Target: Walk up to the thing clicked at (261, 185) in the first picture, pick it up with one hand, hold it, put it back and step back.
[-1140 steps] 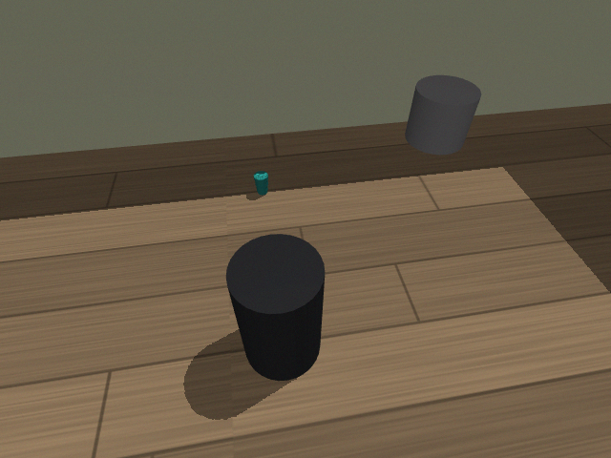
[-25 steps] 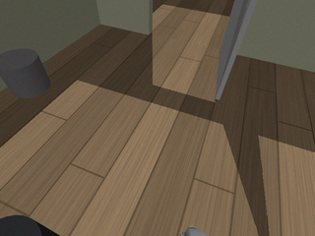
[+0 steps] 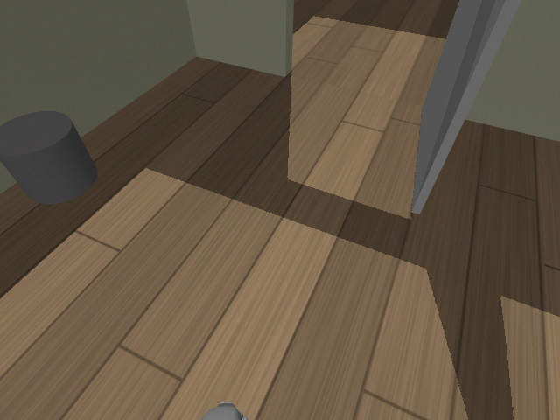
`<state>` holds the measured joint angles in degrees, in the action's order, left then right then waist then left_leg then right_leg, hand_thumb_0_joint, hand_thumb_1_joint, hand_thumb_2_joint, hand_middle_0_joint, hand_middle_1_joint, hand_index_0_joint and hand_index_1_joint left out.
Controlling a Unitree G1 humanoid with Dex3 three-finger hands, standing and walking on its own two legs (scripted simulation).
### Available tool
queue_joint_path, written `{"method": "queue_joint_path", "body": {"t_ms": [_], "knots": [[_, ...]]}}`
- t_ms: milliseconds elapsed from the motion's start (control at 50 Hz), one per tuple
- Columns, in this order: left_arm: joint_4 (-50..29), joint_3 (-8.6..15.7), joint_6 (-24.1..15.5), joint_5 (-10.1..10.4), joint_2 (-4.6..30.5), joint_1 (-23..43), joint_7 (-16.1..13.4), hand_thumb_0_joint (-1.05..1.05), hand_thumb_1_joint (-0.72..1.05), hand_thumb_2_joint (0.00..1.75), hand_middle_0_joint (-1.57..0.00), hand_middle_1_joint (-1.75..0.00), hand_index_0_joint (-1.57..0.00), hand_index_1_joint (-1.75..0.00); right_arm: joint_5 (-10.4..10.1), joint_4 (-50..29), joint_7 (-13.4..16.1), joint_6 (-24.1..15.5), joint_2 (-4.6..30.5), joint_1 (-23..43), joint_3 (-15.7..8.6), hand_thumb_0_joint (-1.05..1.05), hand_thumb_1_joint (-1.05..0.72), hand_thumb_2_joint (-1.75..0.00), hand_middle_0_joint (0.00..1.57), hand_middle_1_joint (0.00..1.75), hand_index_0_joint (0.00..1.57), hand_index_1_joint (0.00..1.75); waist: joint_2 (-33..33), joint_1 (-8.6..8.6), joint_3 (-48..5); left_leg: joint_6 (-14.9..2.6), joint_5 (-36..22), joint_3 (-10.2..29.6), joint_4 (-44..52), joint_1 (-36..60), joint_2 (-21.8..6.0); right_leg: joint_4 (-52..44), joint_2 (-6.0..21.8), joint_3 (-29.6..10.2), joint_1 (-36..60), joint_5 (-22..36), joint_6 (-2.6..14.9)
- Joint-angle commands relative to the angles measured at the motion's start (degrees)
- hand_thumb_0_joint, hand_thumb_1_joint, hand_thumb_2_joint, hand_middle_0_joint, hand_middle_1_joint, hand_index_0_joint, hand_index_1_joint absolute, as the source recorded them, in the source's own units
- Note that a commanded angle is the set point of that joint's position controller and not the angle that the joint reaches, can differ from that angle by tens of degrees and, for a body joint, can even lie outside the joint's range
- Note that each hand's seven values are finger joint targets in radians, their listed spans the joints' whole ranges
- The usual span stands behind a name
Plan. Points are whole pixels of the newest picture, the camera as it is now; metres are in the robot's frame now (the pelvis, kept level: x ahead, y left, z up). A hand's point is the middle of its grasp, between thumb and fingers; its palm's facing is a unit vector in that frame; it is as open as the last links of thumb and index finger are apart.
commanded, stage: walk up
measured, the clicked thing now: out of the picture +0.20 +1.33 -0.72
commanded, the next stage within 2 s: none
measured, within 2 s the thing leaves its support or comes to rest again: neither
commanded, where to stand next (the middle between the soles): +0.68 -0.02 m, yaw +0 degrees
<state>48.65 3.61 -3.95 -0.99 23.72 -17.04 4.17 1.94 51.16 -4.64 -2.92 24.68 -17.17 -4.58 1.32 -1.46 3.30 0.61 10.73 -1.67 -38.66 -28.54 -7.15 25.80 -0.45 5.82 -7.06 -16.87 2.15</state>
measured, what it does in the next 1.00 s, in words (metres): walks ahead: left foot, then right foot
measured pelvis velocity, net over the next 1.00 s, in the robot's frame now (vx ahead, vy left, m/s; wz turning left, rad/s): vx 0.41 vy -0.01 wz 0.20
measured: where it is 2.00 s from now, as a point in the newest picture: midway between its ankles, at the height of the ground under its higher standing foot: (312, 281)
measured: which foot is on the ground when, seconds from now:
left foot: up 0.00-0.06, down 0.08-0.50, up 0.52-0.86, down 0.88-1.00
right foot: down 0.00-0.10, up 0.12-0.46, down 0.48-0.88, up 0.90-1.00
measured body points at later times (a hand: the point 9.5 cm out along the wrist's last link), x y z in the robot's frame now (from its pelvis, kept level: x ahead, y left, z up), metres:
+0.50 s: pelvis +0.23 -0.01 -0.02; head +0.24 -0.03 +0.43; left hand +0.32 +0.31 -0.11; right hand +0.26 -0.34 -0.14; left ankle +0.16 +0.14 -0.73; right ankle +0.32 -0.14 -0.74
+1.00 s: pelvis +0.41 -0.01 -0.02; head +0.42 +0.03 +0.42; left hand +0.49 +0.32 -0.15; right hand +0.50 -0.34 -0.10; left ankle +0.48 +0.11 -0.74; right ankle +0.42 -0.15 -0.68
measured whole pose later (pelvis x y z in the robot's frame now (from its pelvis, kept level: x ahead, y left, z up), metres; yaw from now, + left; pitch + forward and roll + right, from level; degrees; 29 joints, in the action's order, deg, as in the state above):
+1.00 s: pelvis +0.41 -0.01 -0.02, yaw +11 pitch -4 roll +1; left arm 45.5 3.0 1.0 -1.8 26.6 -9.3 4.1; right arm 0.5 47.8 -1.9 -1.2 22.8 -20.6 -2.8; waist -7.6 1.7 5.9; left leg -3.1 13.3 -1.7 -38.8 -22.1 1.8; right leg 66.1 2.0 -1.6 -23.9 -30.9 1.0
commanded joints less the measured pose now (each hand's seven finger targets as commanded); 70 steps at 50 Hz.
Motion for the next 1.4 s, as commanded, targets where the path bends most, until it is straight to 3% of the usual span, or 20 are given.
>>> {"method": "queue_joint_path", "body": {"t_ms": [0, 40, 60, 80, 100, 200, 420, 440, 480, 500, 600, 700, 820, 880, 1020, 1220, 1260, 1300, 1340, 1380], "knots": [[-5.06, 4.21, -1.56, 0.05, 16.01, 3.82, -0.45, 0.00, 0.90, 0.90, -0.20, -0.30, -0.20, -0.30, -0.34, -4.64, 0.50, -2.64, 9.57, 0.75, -3.10, 0.00, -0.90, -0.90, 0.20, 0.30, 0.20, 0.30, -5.64, 1.23, -0.56, -0.89, -3.65, -2.98, 5.38, 12.83, 1.55, -8.61, 14.06, -9.79, -10.88, -8.42, 8.67], [-5.13, 2.86, -1.25, -0.43, 13.40, 2.51, -0.70, 0.00, 0.90, 0.90, -0.20, -0.30, -0.20, -0.30, -0.16, -2.60, 1.35, -3.15, 12.11, -5.74, -4.12, 0.00, -0.90, -0.90, 0.20, 0.30, 0.20, 0.30, 0.69, 4.96, -3.10, -2.46, 2.87, -3.33, 6.12, 24.88, 4.24, 4.94, 10.72, -6.70, -15.79, 0.52, 6.57], [-5.17, 1.74, -1.08, -0.11, 10.14, 0.01, -0.90, 0.00, 0.90, 0.90, -0.20, -0.30, -0.20, -0.30, 0.37, -1.43, 2.20, -3.69, 15.55, -12.19, -5.11, 0.00, -0.90, -0.90, 0.20, 0.30, 0.20, 0.30, 11.78, 8.07, -6.66, -5.20, 14.08, 6.33, 14.24, 32.17, -1.51, 24.16, 5.79, -2.15, -20.13, 5.07, 4.45], [-5.20, 0.99, -0.82, 1.00, 6.76, -2.56, -1.11, 0.00, 0.90, 0.90, -0.20, -0.30, -0.20, -0.30, 0.57, -3.05, 2.87, -4.10, 20.18, -13.53, -5.96, 0.00, -0.90, -0.90, 0.20, 0.30, 0.20, 0.30, 19.16, 7.18, -6.90, -9.76, 21.75, 37.00, 24.50, 37.02, -17.03, 37.99, -3.48, -3.52, -33.82, -12.97, 0.48], [-3.79, 2.46, -0.30, 0.59, 13.85, -1.86, -2.20, 0.00, 0.90, 0.90, -0.20, -0.30, -0.20, -0.30, -1.70, -4.01, 2.82, -3.85, 21.11, -10.53, -6.14, 0.00, -0.90, -0.90, 0.20, 0.30, 0.20, 0.30, 9.23, 6.84, -6.63, -15.22, 22.98, 41.28, 25.91, 33.59, -20.18, 42.38, -0.15, -10.31, -33.77, -13.78, 1.34], [0.03, 2.27, -0.05, 1.41, 12.21, -4.62, -1.41, 0.00, 0.90, 0.90, -0.20, -0.30, -0.20, -0.30, -1.99, -5.67, 3.35, -3.93, 14.23, -2.41, -3.02, 0.00, -0.90, -0.90, 0.20, 0.30, 0.20, 0.30, 8.12, 1.43, -0.71, -12.20, -6.14, 10.13, 21.77, 20.32, -10.94, 34.55, 5.59, -10.46, -25.10, -4.03, -0.48], [-0.14, 3.71, -0.59, -0.14, 11.56, -2.83, 0.25, 0.00, 0.90, 0.90, -0.20, -0.30, -0.20, -0.30, -1.70, -8.52, 2.79, -2.68, 14.19, 2.04, -2.87, 0.00, -0.90, -0.90, 0.20, 0.30, 0.20, 0.30, 2.90, -1.68, -2.68, -9.50, 2.62, -0.14, 9.88, 11.05, -5.82, 7.07, 2.31, 0.52, -2.67, 6.76, -0.22], [1.20, 4.77, -1.19, -0.19, 13.58, -6.87, -0.34, 0.00, 0.90, 0.90, -0.20, -0.30, -0.20, -0.30, -1.60, -8.52, 2.80, -2.50, 11.32, -0.22, -1.77, 0.00, -0.90, -0.90, 0.20, 0.30, 0.20, 0.30, -4.23, -3.52, -5.55, -7.69, -0.32, -2.87, -1.61, 7.27, -2.55, 4.63, 1.65, -1.32, 5.89, 3.20, 0.68], [-0.08, 6.63, -2.02, 0.08, 22.39, -11.95, -1.69, 0.00, 0.90, 0.90, -0.20, -0.30, -0.20, -0.30, -2.19, -10.12, 3.10, -2.23, 8.20, -0.93, -0.39, 0.00, -0.90, -0.90, 0.20, 0.30, 0.20, 0.30, -19.66, -5.48, -5.87, -3.04, 19.93, -2.56, -27.61, -12.27, 8.09, -12.47, 24.75, -41.94, 13.02, -10.23, 11.24], [-1.06, 6.07, -1.86, 0.80, 21.77, -9.02, -1.82, 0.00, 0.90, 0.90, -0.20, -0.30, -0.20, -0.30, -1.48, -8.93, 3.67, -1.72, 12.16, 1.91, -1.51, 0.00, -0.90, -0.90, 0.20, 0.30, 0.20, 0.30, -11.11, -4.88, -2.26, -2.67, 20.11, 3.83, -31.20, -10.76, 4.02, -11.65, 26.49, -42.74, 5.29, -9.33, 14.35], [-3.02, 3.99, -1.90, 1.05, 15.30, -1.11, -2.41, 0.00, 0.90, 0.90, -0.20, -0.30, -0.20, -0.30, -1.99, -4.16, 2.23, -1.25, 10.78, -3.94, -1.60, 0.00, -0.90, -0.90, 0.20, 0.30, 0.20, 0.30, -11.79, 0.80, 0.36, -1.54, 8.31, 2.66, -19.23, -2.84, 1.07, -9.31, 14.93, -15.45, -5.11, 6.15, 10.47], [-4.64, 4.22, -2.35, 0.27, 15.53, -3.17, -2.11, 0.00, 0.90, 0.90, -0.20, -0.30, -0.20, -0.30, -1.08, -6.26, 0.94, -1.36, 8.65, 2.94, -1.49, 0.00, -0.90, -0.90, 0.20, 0.30, 0.20, 0.30, -10.18, -1.61, -0.26, -0.82, 4.11, -0.44, -3.40, -0.92, 1.49, -9.00, 15.70, -11.77, -3.46, 6.29, 11.18], [-9.87, 3.93, 1.98, -1.60, 14.03, 9.38, -0.66, 0.00, 0.90, 0.90, -0.20, -0.30, -0.20, -0.30, -1.71, -4.03, 0.75, 1.43, 13.34, -10.54, -4.19, 0.00, -0.90, -0.90, 0.20, 0.30, 0.20, 0.30, -0.57, 5.59, -5.64, -4.38, 6.46, -4.60, 1.15, 25.76, 6.82, 13.18, 13.48, 1.61, -18.66, -12.86, 4.34], [-13.28, 1.62, 2.41, -0.48, 11.49, 9.07, -0.38, 0.00, 0.90, 0.90, -0.20, -0.30, -0.20, -0.30, -1.39, -6.68, 3.47, 0.37, 21.18, -14.24, -4.99, 0.00, -0.90, -0.90, 0.20, 0.30, 0.20, 0.30, 11.07, 5.71, -3.04, -19.13, 35.59, 56.10, 30.56, 28.90, -15.21, 47.48, 0.36, -9.09, -40.81, -20.46, -0.38], [-7.83, 4.08, 4.47, -1.28, 15.28, 5.94, 0.65, 0.00, 0.90, 0.90, -0.20, -0.30, -0.20, -0.30, -1.62, -9.17, 4.87, -0.72, 16.41, -3.67, -2.67, 0.00, -0.90, -0.90, 0.20, 0.30, 0.20, 0.30, 6.43, -0.61, -1.51, -12.03, 23.08, 28.08, 26.14, 11.21, -2.65, 35.12, 3.70, -9.79, -23.91, -3.41, -2.67], [-12.21, 5.22, 4.52, -0.51, 11.91, 13.82, 1.81, 0.00, 0.90, 0.90, -0.20, -0.30, -0.20, -0.30, -0.11, -9.82, 6.67, -0.56, 18.22, -4.85, -3.84, 0.00, -0.90, -0.90, 0.20, 0.30, 0.20, 0.30, 9.48, 0.70, 0.45, -11.67, 15.91, 27.77, 18.55, 8.14, -0.99, 16.61, 2.25, -9.64, -17.87, -6.36, -1.54], [-9.05, 5.55, 3.69, -0.06, 11.17, 3.97, 0.60, 0.00, 0.90, 0.90, -0.20, -0.30, -0.20, -0.30, 0.20, -11.10, 6.73, 0.05, 16.63, 0.70, -3.11, 0.00, -0.90, -0.90, 0.20, 0.30, 0.20, 0.30, 9.23, -5.81, -1.77, -8.45, 7.57, 24.45, 9.67, 1.67, 2.55, 5.40, 1.89, -8.41, -2.92, -0.90, 0.35], [-6.71, 7.44, 2.61, -1.81, 19.32, -5.84, -1.12, 0.00, 0.90, 0.90, -0.20, -0.30, -0.20, -0.30, -0.44, -11.42, 7.14, 0.58, 5.71, -2.66, 0.34, 0.00, -0.90, -0.90, 0.20, 0.30, 0.20, 0.30, -17.43, -9.79, -7.57, -3.95, 22.29, 10.81, -18.43, -15.36, 14.35, -7.33, 16.37, -26.74, 13.91, -18.76, 1.09], [-10.65, 6.83, 2.71, -1.74, 21.60, 8.86, -0.88, 0.00, 0.90, 0.90, -0.20, -0.30, -0.20, -0.30, -0.90, -10.46, 8.01, 0.81, 12.51, -3.48, -1.63, 0.00, -0.90, -0.90, 0.20, 0.30, 0.20, 0.30, -18.40, -2.58, -1.51, -2.08, 17.46, 6.81, -30.61, -17.13, 6.99, -21.72, 28.63, -47.32, -1.24, -36.19, 7.33], [-9.50, 4.66, 1.99, -1.05, 15.17, 9.59, -1.18, 0.00, 0.90, 0.90, -0.20, -0.30, -0.20, -0.30, -1.57, -6.83, 5.94, 1.01, 13.80, -4.20, -2.25, 0.00, -0.90, -0.90, 0.20, 0.30, 0.20, 0.30, -10.27, -0.41, 1.63, -1.83, 9.43, 6.54, -27.42, -10.86, 4.10, -14.64, 19.67, -28.48, -4.00, -18.24, 4.78]]}}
